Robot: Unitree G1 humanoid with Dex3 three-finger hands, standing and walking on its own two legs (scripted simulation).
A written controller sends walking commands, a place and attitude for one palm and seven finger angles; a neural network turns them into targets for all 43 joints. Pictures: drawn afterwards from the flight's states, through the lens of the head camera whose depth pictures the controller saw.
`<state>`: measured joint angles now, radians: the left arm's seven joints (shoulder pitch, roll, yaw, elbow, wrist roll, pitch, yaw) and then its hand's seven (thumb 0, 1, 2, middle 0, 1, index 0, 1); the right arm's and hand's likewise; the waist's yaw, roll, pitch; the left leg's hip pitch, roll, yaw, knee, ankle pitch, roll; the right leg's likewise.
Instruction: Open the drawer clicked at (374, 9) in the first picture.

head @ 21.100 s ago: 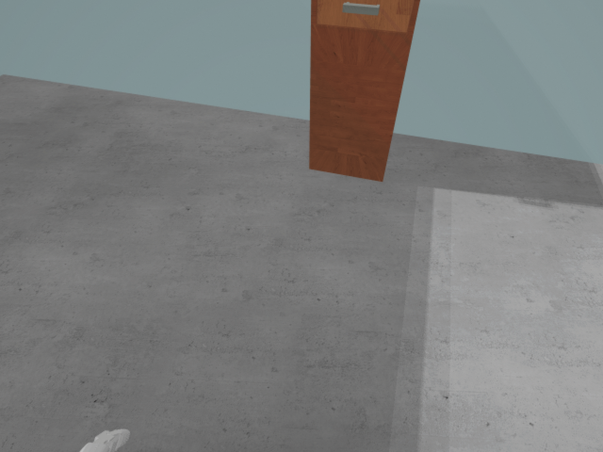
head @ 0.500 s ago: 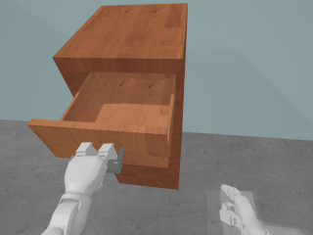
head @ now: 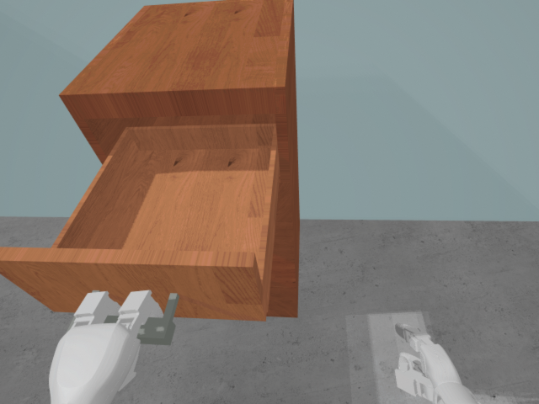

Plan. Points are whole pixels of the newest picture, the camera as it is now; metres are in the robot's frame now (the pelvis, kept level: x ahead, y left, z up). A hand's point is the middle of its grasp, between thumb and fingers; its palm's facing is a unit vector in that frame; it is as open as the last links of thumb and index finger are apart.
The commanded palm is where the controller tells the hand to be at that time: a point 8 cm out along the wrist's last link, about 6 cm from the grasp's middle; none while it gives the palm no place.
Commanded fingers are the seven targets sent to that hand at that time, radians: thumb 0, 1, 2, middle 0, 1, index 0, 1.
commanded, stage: pull the drawer open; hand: left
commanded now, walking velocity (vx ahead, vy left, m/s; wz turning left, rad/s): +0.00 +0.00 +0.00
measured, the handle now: (128, 313) +0.22 +0.21 +0.07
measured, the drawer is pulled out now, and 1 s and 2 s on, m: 0.30 0.30 0.30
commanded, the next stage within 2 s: open the thumb to release the handle in 0.32 s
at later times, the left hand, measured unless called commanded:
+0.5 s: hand (115, 359) +0.17 +0.22 +0.05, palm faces +0.05 -0.05 -1.00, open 5.9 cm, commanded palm +0.14 +0.23 +0.10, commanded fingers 0.00 0.55 0.75 -0.38 -1.31 -0.38 -1.31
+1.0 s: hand (114, 357) +0.17 +0.22 +0.05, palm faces +0.04 -0.08 -1.00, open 13.1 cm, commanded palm +0.14 +0.21 +0.10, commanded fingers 0.00 -0.50 0.30 -0.30 -1.20 -0.30 -1.20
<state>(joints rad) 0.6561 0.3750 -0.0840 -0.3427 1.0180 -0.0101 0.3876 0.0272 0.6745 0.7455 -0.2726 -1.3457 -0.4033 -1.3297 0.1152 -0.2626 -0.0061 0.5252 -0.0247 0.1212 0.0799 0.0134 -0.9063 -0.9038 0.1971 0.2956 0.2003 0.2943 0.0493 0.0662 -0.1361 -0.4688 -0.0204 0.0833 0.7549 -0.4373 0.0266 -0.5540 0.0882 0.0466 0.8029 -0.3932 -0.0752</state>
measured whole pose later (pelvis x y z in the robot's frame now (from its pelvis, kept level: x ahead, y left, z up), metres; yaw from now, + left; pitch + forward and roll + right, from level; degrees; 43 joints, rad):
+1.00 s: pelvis -0.02 -0.01 +0.01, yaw +3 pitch +5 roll +2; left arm 0.41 0.42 -0.08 -0.17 1.01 -0.06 0.31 0.00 -0.37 0.36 -0.37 -1.27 -0.33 -1.21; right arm 0.08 -0.24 0.01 0.59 -0.02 0.11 -0.03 0.01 -0.90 -0.90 0.20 0.30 0.20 0.29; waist 0.09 0.06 -0.08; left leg -0.41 -0.03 0.03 0.69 -0.37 0.02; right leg -0.47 0.07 0.00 0.73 -0.34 -0.09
